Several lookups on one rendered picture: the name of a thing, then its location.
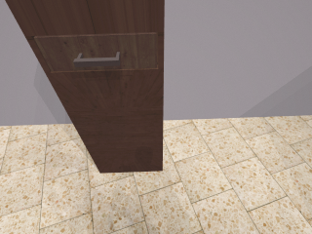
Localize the cabinet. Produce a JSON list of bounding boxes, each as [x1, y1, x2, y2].
[[5, 0, 165, 174]]

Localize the handle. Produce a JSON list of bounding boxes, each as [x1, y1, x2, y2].
[[73, 52, 121, 67]]

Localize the drawer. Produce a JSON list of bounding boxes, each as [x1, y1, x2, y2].
[[34, 32, 157, 71]]

